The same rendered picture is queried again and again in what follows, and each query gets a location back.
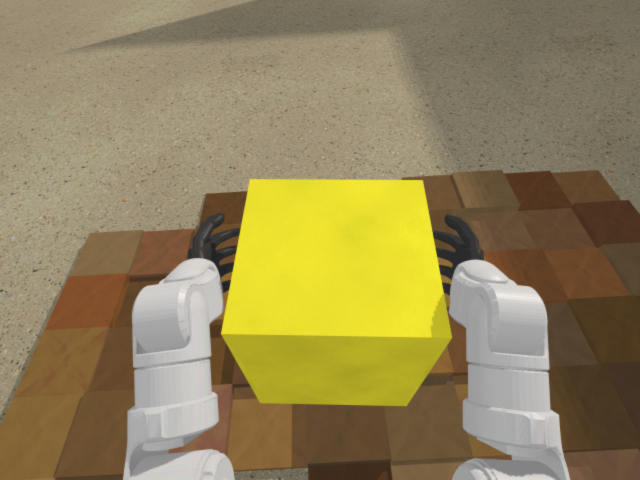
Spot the robot right hand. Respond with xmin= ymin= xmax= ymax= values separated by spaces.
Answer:
xmin=432 ymin=214 xmax=484 ymax=295

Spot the right robot forearm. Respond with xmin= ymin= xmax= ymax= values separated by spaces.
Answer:
xmin=449 ymin=260 xmax=570 ymax=480

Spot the left robot upper arm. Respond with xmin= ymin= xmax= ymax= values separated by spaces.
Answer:
xmin=129 ymin=449 xmax=235 ymax=480

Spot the carton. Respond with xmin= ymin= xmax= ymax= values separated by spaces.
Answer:
xmin=221 ymin=179 xmax=452 ymax=406

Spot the left robot forearm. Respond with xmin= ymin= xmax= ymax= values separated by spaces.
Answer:
xmin=123 ymin=258 xmax=225 ymax=480

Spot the robot left hand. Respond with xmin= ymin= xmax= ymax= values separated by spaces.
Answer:
xmin=188 ymin=213 xmax=241 ymax=293

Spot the right robot upper arm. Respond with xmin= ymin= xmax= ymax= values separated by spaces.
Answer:
xmin=452 ymin=458 xmax=561 ymax=480

